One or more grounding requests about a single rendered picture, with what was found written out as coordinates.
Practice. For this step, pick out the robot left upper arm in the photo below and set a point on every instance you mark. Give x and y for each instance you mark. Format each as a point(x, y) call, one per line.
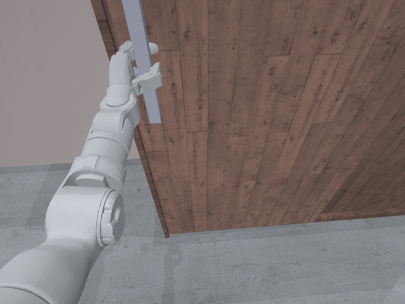
point(81, 222)

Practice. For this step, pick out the handle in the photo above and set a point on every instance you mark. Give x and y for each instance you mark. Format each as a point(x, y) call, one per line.
point(138, 34)

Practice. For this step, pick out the left robot hand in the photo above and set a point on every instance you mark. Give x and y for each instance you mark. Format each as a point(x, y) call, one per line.
point(121, 70)

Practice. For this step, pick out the wardrobe door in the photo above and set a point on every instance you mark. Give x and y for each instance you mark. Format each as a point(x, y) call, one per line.
point(378, 180)
point(267, 106)

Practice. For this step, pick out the left robot forearm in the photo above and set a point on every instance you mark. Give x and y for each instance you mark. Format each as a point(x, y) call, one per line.
point(103, 158)

